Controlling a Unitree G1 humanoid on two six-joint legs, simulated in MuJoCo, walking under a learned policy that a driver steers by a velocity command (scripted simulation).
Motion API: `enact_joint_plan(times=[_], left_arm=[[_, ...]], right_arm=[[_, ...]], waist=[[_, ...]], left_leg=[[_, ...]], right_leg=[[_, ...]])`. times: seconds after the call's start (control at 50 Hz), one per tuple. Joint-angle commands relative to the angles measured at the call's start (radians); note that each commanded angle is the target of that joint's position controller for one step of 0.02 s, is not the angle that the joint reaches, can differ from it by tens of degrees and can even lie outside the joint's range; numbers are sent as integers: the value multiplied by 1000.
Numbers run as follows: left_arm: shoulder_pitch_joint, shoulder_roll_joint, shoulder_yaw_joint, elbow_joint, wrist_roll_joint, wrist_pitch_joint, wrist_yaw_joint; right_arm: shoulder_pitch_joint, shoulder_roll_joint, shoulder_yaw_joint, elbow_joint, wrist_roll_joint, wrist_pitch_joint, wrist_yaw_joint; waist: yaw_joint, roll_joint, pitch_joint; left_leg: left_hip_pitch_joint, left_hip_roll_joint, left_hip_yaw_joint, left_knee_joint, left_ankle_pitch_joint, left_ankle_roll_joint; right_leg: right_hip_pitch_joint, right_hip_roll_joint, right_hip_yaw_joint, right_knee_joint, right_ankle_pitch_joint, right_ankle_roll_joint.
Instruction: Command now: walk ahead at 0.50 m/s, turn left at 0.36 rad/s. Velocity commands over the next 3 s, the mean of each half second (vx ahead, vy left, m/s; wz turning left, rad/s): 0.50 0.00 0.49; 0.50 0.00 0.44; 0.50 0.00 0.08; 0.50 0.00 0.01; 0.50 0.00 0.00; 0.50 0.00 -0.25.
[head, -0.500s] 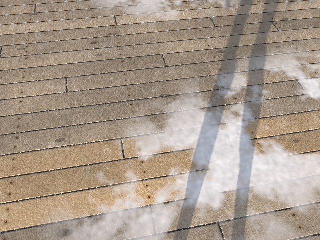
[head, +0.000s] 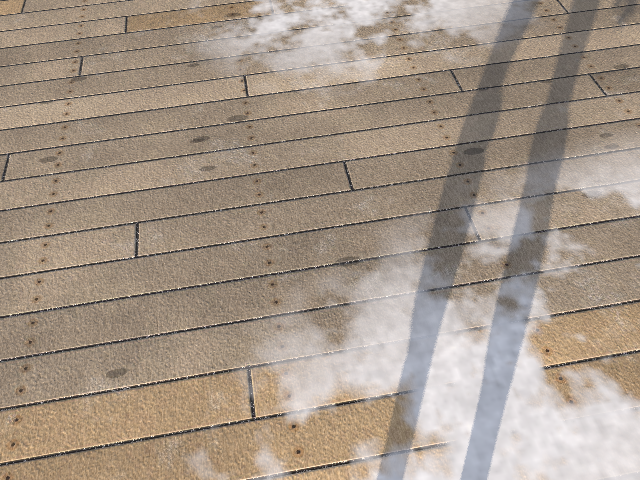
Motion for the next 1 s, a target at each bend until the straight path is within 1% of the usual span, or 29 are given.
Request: enact_joint_plan(times=[0.02, 0.06, 0.14, 0.16, 0.18, 0.22, 0.28, 0.34, 0.36, 0.38, 0.4, 0.42, 0.44, 0.46, 0.48, 0.5, 0.52, 0.54, 0.56, 0.62, 0.72, 0.84, 0.86, 0.9, 0.92, 0.94, 0.96, 0.98, 1.0], left_arm=[[77, 92, 24, -10, -12, -35, 6], [103, 105, 30, 5, -15, -42, 9], [161, 91, 28, 37, -12, -39, 12], [163, 84, 27, 42, -11, -36, 16], [178, 107, 29, 45, -12, -38, 15], [211, 102, 29, 65, -14, -36, 18], [253, 124, 34, 88, -7, -23, 29], [240, 163, 43, 92, -5, -6, 38], [233, 177, 48, 91, -3, 4, 39], [225, 192, 52, 85, -2, 15, 37], [198, 193, 53, 67, -6, 19, 32], [207, 98, 35, -3, -31, 7, 21], [162, 140, 41, -57, -22, -6, 7], [48, 133, 39, -75, -13, -15, 2], [63, 119, 31, -75, -21, -26, 1], [64, 113, 33, -70, -11, -21, 3], [96, 108, 32, -58, 10, -2, 4], [124, 104, 30, -54, 22, 18, 1], [119, 104, 32, -59, 26, 33, -3], [36, 95, 29, -95, 21, 49, -12], [-157, 101, 25, -162, 14, 50, -15], [-272, 94, 11, -210, 5, 26, -30], [-260, 101, 12, -212, 4, 22, -30], [-151, 128, 23, -183, 3, 14, -22], [-40, 149, 34, -147, 1, 8, -12], [101, 175, 46, -109, 6, -2, 0], [259, 247, 60, -99, 27, -8, 16], [255, 330, 84, -76, 29, 4, 9], [175, 227, 66, -89, -1, 15, -2]], right_arm=[[48, -44, -17, -38, -11, 21, 17], [-19, -39, -20, -62, -11, 28, 25], [-154, -26, -15, -112, -10, 29, 36], [-169, -26, -17, -109, -4, 31, 38], [-204, -8, -6, -136, -10, 30, 42], [-289, -3, 2, -164, -17, 27, 47], [-353, -13, 5, -197, -19, 22, 55], [-292, -40, -9, -191, -22, 25, 45], [-223, -52, -17, -174, -21, 24, 40], [-120, -74, -31, -145, -22, 16, 34], [38, -122, -55, -98, -33, 8, 21], [61, -245, -94, -113, -29, 16, 5], [45, -299, -101, -138, -8, 27, 6], [25, -261, -93, -121, 3, 33, -5], [-18, -200, -78, -107, 12, 28, -11], [-56, -159, -65, -108, 10, 19, -14], [-98, -137, -57, -117, 18, 12, -16], [-106, -132, -53, -123, 19, 2, -15], [-93, -129, -50, -119, 21, -10, -12], [-43, -165, -58, -112, 17, -21, -8], [62, -170, -61, -106, 16, -16, -8], [142, -155, -47, -82, 3, -24, -23], [135, -163, -47, -81, 1, -25, -27], [88, -186, -49, -86, 0, -31, -31], [75, -195, -50, -84, -2, -33, -29], [67, -186, -45, -83, 1, -36, -23], [91, -115, -25, -113, 6, -42, -19], [243, -62, -19, -107, 36, -38, -15], [174, -139, -26, -87, -4, -29, -23]], waist=[[5, -110, -4], [7, -98, 10], [26, -93, 42], [32, -88, 27], [34, -117, 46], [55, -102, 76], [72, -96, 75], [29, -127, 13], [-3, -133, -28], [-47, -130, -92], [-128, -74, -173], [-101, 177, -281], [-80, 110, -349], [-88, -18, -217], [-36, -54, -81], [9, -86, -30], [43, -85, -17], [59, -40, -31], [64, -37, -35], [47, -17, -25], [-31, 20, 1], [-74, 37, 13], [-62, 42, 16], [-1, 53, -6], [49, 39, -57], [118, -4, -139], [160, -114, -280], [76, -359, -332], [59, -158, -193]], left_leg=[[-152, 62, -35, 36, 73, -12], [-225, 74, -27, 12, 141, -22], [-310, 73, 2, -124, 265, -37], [-308, 52, 19, -150, 299, -35], [-286, 71, 25, -227, 320, -33], [-277, 58, 79, -326, 338, -20], [-250, 30, 130, -427, 285, 17], [-115, -58, 187, -455, 134, 79], [-43, -93, 194, -468, 79, 105], [79, -123, 183, -514, 57, 134], [310, -95, 97, -608, 78, 178], [649, 201, -389, -666, 10, 296], [711, 344, -768, -807, 138, 400], [633, 306, -587, -813, 170, 361], [461, 273, -463, -831, 242, 307], [368, 203, -376, -840, 328, 250], [287, 155, -311, -861, 364, 223], [236, 138, -288, -867, 427, 230], [229, 116, -266, -864, 492, 229], [208, 74, -240, -889, 446, 209], [313, 75, -298, -890, 380, 175], [435, 111, -293, -830, 569, 145], [442, 123, -298, -818, 602, 134], [418, 127, -284, -748, 764, 98], [412, 100, -259, -626, 878, 82], [348, 48, -209, -438, 836, 62], [189, -13, -162, -142, 505, 43], [-110, -191, -82, 125, -200, 7], [-203, -111, -134, 192, -145, 22]], right_leg=[[97, -285, 221, -278, 113, -70], [121, -278, 156, -294, 156, -68], [162, -254, 47, -293, 252, -61], [188, -223, 15, -289, 250, -39], [166, -259, 3, -281, 306, -49], [202, -263, -41, -270, 383, -44], [304, -286, -79, -223, 497, -40], [370, -300, -126, -43, 900, -26], [379, -302, -134, 79, 986, -29], [349, -303, -135, 251, 953, -26], [200, -281, -147, 510, 746, 6], [-230, -122, -158, 925, 40, 75], [-441, 12, 73, 1105, -354, 93], [-526, -64, 165, 1083, -263, 82], [-498, -111, 159, 960, -185, 77], [-444, -145, 167, 851, -165, 78], [-374, -150, 162, 806, -146, 89], [-317, -155, 163, 773, -145, 101], [-311, -153, 155, 752, -146, 112], [-354, -148, 133, 628, -52, 138], [-462, -125, 146, 412, 104, 147], [-407, -73, 117, 207, 150, 93], [-368, -66, 120, 178, 132, 76], [-192, -27, 110, 119, 60, 38], [-56, 5, 95, 84, 30, 18], [140, -26, 118, 41, 53, -11], [370, -264, 390, 27, -103, -63], [518, -467, 867, -119, -151, -199], [394, -428, 873, -155, -273, -182]])
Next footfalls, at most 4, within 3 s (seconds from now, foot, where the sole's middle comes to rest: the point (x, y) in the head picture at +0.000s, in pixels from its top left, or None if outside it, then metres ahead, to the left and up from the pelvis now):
0.40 left None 0.33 0.12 -0.78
0.94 right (297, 394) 0.68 0.10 -0.78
1.48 left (166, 346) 0.82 0.41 -0.78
2.04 right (183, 234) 1.17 0.41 -0.78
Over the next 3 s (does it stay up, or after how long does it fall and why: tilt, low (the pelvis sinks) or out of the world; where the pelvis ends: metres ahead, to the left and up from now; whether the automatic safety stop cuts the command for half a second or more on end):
stays up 1.40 0.67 0.00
